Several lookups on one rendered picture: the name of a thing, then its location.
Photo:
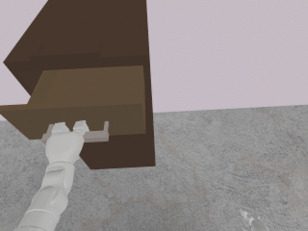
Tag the cabinet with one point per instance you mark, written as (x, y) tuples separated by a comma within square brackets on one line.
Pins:
[(120, 29)]

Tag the handle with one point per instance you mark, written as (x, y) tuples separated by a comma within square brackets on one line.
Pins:
[(89, 136), (65, 55)]

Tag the drawer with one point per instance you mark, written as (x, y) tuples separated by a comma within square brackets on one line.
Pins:
[(97, 94)]

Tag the robot left forearm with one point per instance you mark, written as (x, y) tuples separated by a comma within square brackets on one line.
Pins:
[(51, 200)]

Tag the robot right hand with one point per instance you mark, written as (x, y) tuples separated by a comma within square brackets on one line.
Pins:
[(253, 219)]

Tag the robot left hand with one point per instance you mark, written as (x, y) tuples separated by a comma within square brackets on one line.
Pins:
[(64, 145)]

